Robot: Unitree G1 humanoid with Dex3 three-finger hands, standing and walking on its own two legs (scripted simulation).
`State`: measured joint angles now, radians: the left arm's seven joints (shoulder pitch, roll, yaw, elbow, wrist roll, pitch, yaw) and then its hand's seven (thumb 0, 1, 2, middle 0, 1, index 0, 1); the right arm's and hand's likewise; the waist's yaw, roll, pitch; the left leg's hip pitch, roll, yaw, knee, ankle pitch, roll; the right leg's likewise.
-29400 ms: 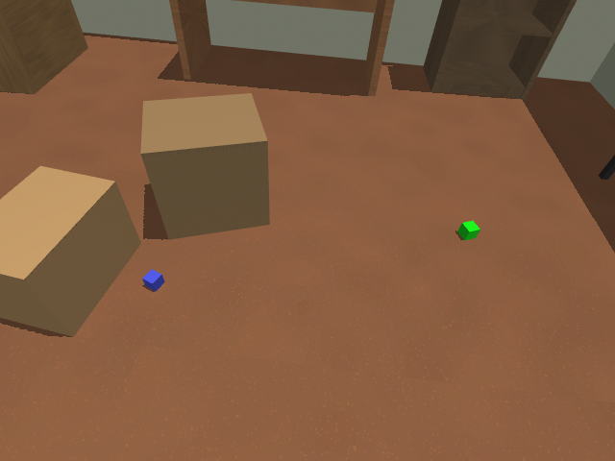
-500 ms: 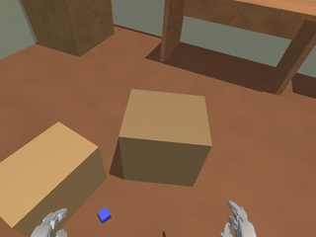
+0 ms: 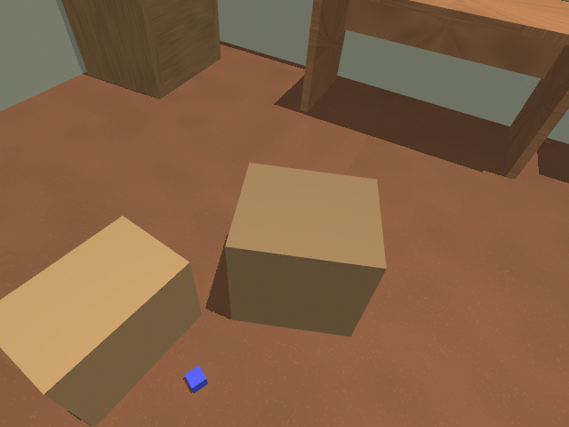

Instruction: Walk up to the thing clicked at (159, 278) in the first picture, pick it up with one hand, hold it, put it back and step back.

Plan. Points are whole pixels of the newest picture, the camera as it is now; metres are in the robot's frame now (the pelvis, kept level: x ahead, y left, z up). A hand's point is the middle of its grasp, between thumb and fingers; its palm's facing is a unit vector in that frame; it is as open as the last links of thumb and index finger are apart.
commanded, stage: stand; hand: left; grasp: from above
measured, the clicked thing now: (196, 379) +0.42 +0.22 -0.73
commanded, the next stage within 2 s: none
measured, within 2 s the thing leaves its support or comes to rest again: neither
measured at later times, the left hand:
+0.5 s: hand out of the picture +0.05 +0.24 -0.14, palm faces +0.02 -0.94 -0.35, open 7.4 cm
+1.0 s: hand out of the picture +0.06 +0.23 -0.14, palm faces -0.01 -0.94 -0.34, open 7.4 cm
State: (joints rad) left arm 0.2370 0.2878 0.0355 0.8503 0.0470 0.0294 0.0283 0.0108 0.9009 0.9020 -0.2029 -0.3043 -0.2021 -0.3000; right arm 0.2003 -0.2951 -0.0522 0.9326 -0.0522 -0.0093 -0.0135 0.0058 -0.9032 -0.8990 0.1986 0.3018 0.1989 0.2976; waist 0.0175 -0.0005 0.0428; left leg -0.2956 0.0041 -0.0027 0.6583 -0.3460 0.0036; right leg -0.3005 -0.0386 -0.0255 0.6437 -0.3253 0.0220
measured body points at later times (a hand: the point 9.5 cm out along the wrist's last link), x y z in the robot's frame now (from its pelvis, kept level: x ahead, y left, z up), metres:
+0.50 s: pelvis -0.01 +0.00 +0.02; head -0.01 -0.01 +0.47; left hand +0.05 +0.29 -0.11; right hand +0.07 -0.28 -0.12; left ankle +0.00 +0.12 -0.72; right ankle +0.01 -0.13 -0.72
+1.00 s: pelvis +0.00 -0.01 +0.02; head +0.00 -0.02 +0.47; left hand +0.06 +0.28 -0.11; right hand +0.06 -0.30 -0.12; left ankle +0.00 +0.12 -0.72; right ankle +0.01 -0.13 -0.72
